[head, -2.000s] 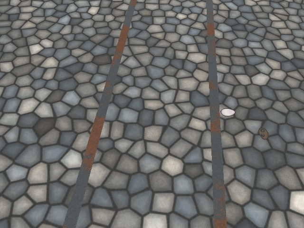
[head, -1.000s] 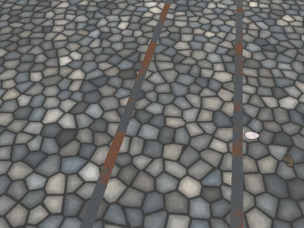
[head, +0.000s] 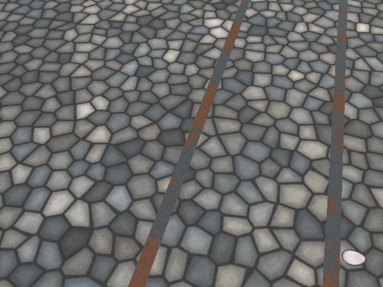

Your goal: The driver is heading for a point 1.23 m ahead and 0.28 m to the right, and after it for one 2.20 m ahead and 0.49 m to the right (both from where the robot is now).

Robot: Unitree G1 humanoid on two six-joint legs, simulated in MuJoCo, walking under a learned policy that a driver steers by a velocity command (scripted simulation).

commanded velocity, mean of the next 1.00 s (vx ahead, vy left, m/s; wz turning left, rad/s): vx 0.50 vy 0.00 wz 0.00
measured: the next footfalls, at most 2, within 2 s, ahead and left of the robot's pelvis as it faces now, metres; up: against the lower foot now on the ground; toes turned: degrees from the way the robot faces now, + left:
left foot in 0.16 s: +0.26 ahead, +0.15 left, +0.00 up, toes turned +1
right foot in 0.68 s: +0.55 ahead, -0.09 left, +0.00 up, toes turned -2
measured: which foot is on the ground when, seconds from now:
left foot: up 0.00-0.14, down 0.16-0.70, up 0.72-1.00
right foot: down 0.00-0.18, up 0.20-0.66, down 0.68-1.00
